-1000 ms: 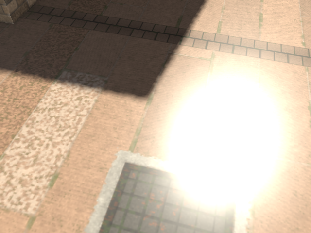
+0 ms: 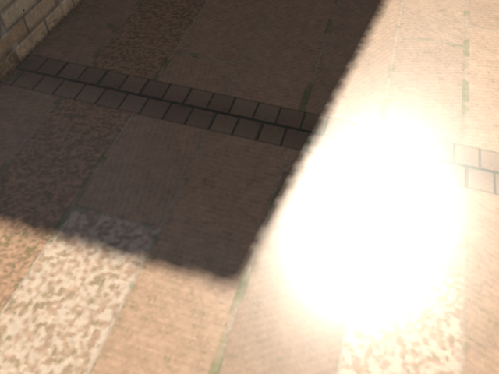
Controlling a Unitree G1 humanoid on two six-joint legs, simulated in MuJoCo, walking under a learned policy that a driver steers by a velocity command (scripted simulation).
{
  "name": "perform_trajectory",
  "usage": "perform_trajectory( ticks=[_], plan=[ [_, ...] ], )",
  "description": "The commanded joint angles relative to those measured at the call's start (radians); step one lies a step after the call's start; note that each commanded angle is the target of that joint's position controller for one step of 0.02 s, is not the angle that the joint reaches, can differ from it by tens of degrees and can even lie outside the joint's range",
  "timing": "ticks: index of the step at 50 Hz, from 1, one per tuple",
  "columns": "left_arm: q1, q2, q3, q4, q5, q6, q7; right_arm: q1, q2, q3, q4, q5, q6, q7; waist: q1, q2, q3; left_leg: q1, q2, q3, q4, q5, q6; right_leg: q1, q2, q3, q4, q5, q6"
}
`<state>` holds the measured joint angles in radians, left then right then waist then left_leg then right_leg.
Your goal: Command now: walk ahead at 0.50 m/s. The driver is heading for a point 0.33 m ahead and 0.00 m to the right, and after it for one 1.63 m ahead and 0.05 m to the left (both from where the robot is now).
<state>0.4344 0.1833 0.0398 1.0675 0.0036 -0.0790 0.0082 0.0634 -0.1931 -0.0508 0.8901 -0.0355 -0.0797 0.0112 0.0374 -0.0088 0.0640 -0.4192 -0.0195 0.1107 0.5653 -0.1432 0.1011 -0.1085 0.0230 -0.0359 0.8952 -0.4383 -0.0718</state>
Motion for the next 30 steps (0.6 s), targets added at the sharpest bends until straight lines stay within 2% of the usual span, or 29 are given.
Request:
perform_trajectory(
  ticks=[1, 2, 3, 4, 6, 8, 9, 12, 15, 18, 20, 21, 22, 23, 24, 25, 26, 27, 28, 30],
  plan=[
    [-0.034, 0.108, 0.025, -0.091, 0.008, -0.014, -0.007, 0.218, -0.145, -0.042, 0.035, 0.024, 0.009, 0.001, -0.086, 0.046, -0.109, 0.451, 0.366, -0.533, -0.337, -0.139, 0.184, -0.514, -0.055, 0.086, 0.41, 0.077, -0.027],
    [-0.056, 0.085, 0.024, -0.092, 0.009, -0.013, -0.011, 0.182, -0.1, -0.028, 0.038, 0.02, 0.003, 0.001, -0.052, 0.029, -0.046, 0.345, 0.313, -0.436, -0.377, -0.093, 0.141, -0.479, -0.09, 0.081, 0.337, 0.125, -0.026],
    [-0.053, 0.077, 0.025, -0.095, 0.026, -0.001, -0.015, 0.184, -0.072, -0.018, 0.054, 0.023, -0.004, -0.004, -0.025, 0.052, -0.022, 0.278, 0.273, -0.367, -0.398, -0.03, 0.112, -0.434, -0.111, 0.08, 0.281, 0.147, -0.016],
    [-0.029, 0.057, 0.022, -0.084, 0.033, 0.013, -0.021, 0.198, -0.058, -0.012, 0.066, 0.022, -0.011, -0.008, -0.008, 0.061, -0.024, 0.246, 0.246, -0.314, -0.411, 0.013, 0.098, -0.394, -0.116, 0.074, 0.255, 0.161, -0.006],
    [-0.043, 0.052, 0.023, -0.091, 0.036, 0.029, -0.03, 0.257, -0.083, -0.014, 0.091, 0.023, -0.025, -0.011, 0.001, 0.061, -0.027, 0.243, 0.231, -0.267, -0.422, 0.118, 0.107, -0.403, -0.118, 0.052, 0.224, 0.187, 0.011],
    [-0.123, 0.059, 0.024, -0.121, 0.036, 0.039, -0.035, 0.292, -0.109, -0.018, 0.102, 0.025, -0.03, -0.011, -0.004, 0.058, -0.004, 0.256, 0.222, -0.234, -0.45, 0.129, 0.112, -0.473, -0.135, 0.036, 0.166, 0.249, 0.03],
    [-0.172, 0.065, 0.024, -0.138, 0.034, 0.041, -0.036, 0.311, -0.11, -0.017, 0.106, 0.025, -0.029, -0.011, -0.014, 0.058, 0.01, 0.271, 0.217, -0.224, -0.461, 0.135, 0.111, -0.511, -0.142, 0.028, 0.127, 0.283, 0.039],
    [-0.265, 0.051, 0.014, -0.167, 0.024, 0.038, -0.031, 0.345, -0.094, -0.004, 0.118, 0.024, -0.028, -0.012, -0.024, 0.056, 0.03, 0.286, 0.183, -0.127, -0.405, 0.529, 0.088, -0.493, -0.12, -0.014, -0.051, 0.352, 0.06],
    [-0.317, 0.029, -0.002, -0.174, 0.013, 0.033, -0.021, 0.391, -0.095, 0.004, 0.138, 0.023, -0.024, -0.017, -0.052, 0.091, -0.007, 0.322, 0.161, -0.068, -0.342, 0.708, 0.052, -0.391, -0.065, -0.06, -0.201, 0.427, 0.047],
    [-0.317, 0.049, -0.003, -0.166, 0.015, 0.025, -0.007, 0.402, -0.091, 0.009, 0.154, 0.016, -0.013, -0.026, -0.057, 0.118, -0.021, 0.4, 0.184, -0.081, -0.27, 0.741, 0.054, -0.347, -0.039, -0.05, -0.277, 0.404, 0.022],
    [-0.243, 0.075, 0.006, -0.138, 0.02, 0.013, 0.003, 0.377, -0.1, 0.006, 0.155, 0.014, -0.008, -0.036, -0.025, 0.118, -0.038, 0.434, 0.202, -0.107, -0.174, 0.779, 0.046, -0.267, -0.017, -0.036, -0.345, 0.353, -0.006],
    [-0.158, 0.083, 0.012, -0.104, 0.025, 0.001, 0.009, 0.358, -0.104, 0.004, 0.157, 0.02, -0.005, -0.039, 0.017, 0.088, -0.062, 0.441, 0.185, -0.103, -0.071, 0.751, 0.028, -0.179, -0.005, -0.038, -0.447, 0.413, -0.02],
    [-0.074, 0.115, 0.02, -0.077, 0.035, -0.017, 0.013, 0.371, -0.103, 0.005, 0.156, 0.029, -0.005, -0.04, 0.043, 0.03, -0.114, 0.383, 0.144, -0.086, 0.06, 0.592, -0.004, -0.027, -0.068, 0.011, -0.506, 0.712, -0.033],
    [0.02, 0.19, 0.035, -0.061, 0.051, -0.026, 0.014, 0.445, -0.056, 0.017, 0.141, 0.045, -0.005, -0.044, 0.024, -0.097, -0.243, 0.215, 0.077, -0.05, 0.291, 0.102, -0.034, 0.225, -0.298, 0.189, -0.391, 1.254, -0.103],
    [0.008, 0.173, 0.029, -0.065, 0.02, -0.012, 0.009, 0.577, 0.002, 0.025, 0.185, 0.082, 0.017, -0.043, -0.005, -0.212, -0.39, 0.104, -0.048, -0.073, 0.514, -0.512, -0.055, 0.323, -0.466, 0.393, -0.403, 1.443, -0.286],
    [-0.056, 0.135, 0.019, -0.087, -0.01, 0.001, 0.003, 0.514, -0.056, 0.009, 0.192, 0.046, 0.041, -0.046, -0.013, -0.088, -0.335, 0.091, -0.015, -0.152, 0.545, -0.514, -0.059, 0.196, -0.422, 0.363, -0.468, 1.202, -0.279],
    [-0.142, 0.103, 0.008, -0.099, -0.008, 0.01, 0.006, 0.419, -0.053, 0.005, 0.169, 0.018, 0.049, -0.041, -0.026, -0.075, -0.204, 0.055, 0.0, -0.154, 0.54, -0.473, -0.064, 0.07, -0.377, 0.315, -0.533, 0.989, -0.248],
    [-0.192, 0.069, -0.006, -0.103, 0.0, 0.016, 0.013, 0.369, -0.036, 0.007, 0.163, 0.006, 0.056, -0.037, -0.046, -0.048, -0.121, 0.064, 0.026, -0.161, 0.487, -0.413, -0.072, -0.038, -0.333, 0.263, -0.59, 0.849, -0.209],
    [-0.218, 0.056, -0.013, -0.103, 0.004, 0.02, 0.023, 0.351, -0.026, 0.007, 0.162, 0.002, 0.066, -0.034, -0.067, -0.06, -0.082, 0.107, 0.044, -0.161, 0.419, -0.366, -0.083, -0.123, -0.291, 0.209, -0.628, 0.767, -0.176],
    [-0.22, 0.058, -0.017, -0.091, 0.014, 0.023, 0.028, 0.398, 0.004, 0.017, 0.193, 0.004, 0.087, -0.035, -0.092, -0.074, -0.096, 0.197, 0.035, -0.128, 0.313, -0.324, -0.097, -0.182, -0.239, 0.144, -0.644, 0.679, -0.137]
  ],
)
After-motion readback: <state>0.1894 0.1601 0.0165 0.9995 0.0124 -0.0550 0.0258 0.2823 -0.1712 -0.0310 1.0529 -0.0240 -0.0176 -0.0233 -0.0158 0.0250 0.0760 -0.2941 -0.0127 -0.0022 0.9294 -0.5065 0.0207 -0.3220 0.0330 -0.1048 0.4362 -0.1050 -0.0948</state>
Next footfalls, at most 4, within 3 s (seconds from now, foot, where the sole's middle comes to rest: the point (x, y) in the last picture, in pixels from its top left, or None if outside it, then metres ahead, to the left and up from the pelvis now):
0.44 right None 0.37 -0.09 -0.76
0.78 left None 0.30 0.11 -0.76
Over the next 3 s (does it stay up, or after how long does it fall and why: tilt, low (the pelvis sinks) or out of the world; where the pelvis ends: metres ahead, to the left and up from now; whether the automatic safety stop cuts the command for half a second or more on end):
stays up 0.32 0.03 0.02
